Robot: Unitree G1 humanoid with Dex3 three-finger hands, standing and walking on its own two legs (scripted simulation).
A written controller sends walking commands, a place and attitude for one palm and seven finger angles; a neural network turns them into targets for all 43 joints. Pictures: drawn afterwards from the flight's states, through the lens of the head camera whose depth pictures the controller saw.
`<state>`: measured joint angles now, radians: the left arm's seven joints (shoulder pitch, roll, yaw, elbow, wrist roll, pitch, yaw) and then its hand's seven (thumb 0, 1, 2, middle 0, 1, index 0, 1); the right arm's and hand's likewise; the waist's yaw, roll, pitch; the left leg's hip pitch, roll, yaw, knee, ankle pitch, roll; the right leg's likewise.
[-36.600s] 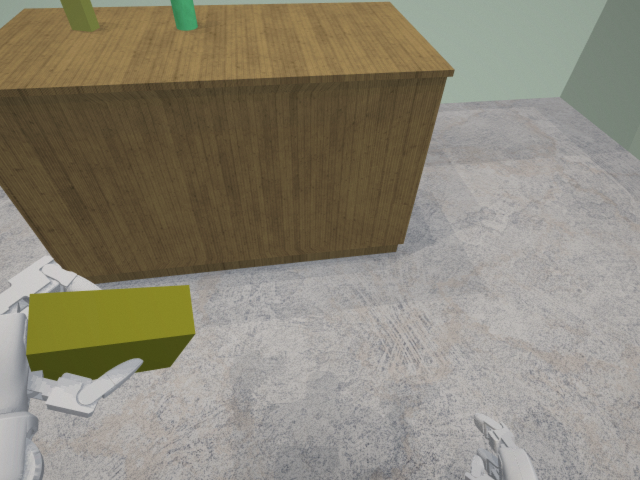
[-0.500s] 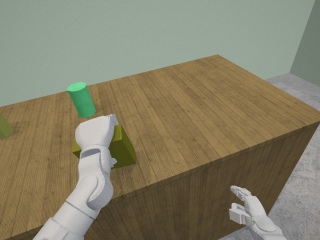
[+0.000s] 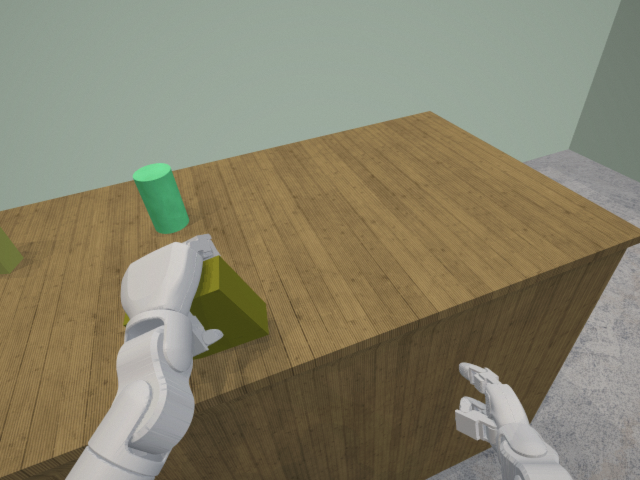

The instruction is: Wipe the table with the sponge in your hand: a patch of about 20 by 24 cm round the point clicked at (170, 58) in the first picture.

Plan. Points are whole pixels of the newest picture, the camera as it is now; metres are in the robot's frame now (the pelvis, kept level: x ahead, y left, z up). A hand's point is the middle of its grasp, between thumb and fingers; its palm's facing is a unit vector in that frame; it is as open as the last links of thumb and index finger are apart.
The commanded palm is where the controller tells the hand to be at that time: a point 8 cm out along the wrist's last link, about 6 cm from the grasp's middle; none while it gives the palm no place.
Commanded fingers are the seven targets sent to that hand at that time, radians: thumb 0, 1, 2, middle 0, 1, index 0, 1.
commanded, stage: slide back across to the middle lane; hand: left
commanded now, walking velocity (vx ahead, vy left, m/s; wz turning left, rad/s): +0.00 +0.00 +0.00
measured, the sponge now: (211, 320) +0.28 +0.19 +0.10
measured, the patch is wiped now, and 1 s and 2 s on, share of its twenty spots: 0.90 0.90 0.90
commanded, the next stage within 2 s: wipe forward along the middle lane in 0.26 s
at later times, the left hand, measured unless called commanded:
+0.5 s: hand (147, 311) +0.25 +0.24 +0.14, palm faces +0.19 -0.20 -0.96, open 9.4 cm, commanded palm +0.22 +0.25 +0.20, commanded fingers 0.00 0.10 1.30 -1.20 -1.60 -1.20 -1.60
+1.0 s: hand (150, 290) +0.29 +0.27 +0.13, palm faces +0.04 -0.07 -1.00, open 9.4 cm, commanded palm +0.27 +0.27 +0.18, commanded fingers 0.00 0.10 1.30 -1.20 -1.60 -1.20 -1.60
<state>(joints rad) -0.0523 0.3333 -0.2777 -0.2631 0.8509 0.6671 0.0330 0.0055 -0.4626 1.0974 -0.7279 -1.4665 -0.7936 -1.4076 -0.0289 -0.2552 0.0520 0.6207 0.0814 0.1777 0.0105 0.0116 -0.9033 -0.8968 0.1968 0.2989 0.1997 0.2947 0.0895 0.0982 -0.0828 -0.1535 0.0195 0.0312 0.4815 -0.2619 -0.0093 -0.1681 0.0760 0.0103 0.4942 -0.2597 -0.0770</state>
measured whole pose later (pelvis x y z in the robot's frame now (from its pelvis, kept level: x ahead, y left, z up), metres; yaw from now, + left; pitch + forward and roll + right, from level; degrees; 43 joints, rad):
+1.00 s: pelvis -0.01 +0.00 +0.00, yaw +2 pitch -3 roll +1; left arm -0.28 0.43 -0.19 0.17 0.93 0.53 -0.08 -0.03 -0.50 1.10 -0.78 -1.41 -0.84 -1.35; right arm 0.03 -0.28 0.05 0.70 0.07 0.05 -0.06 0.01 -0.90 -0.90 0.20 0.30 0.20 0.29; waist 0.09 0.11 -0.06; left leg -0.18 0.00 0.00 0.45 -0.22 -0.01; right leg -0.19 0.06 -0.02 0.47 -0.24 -0.07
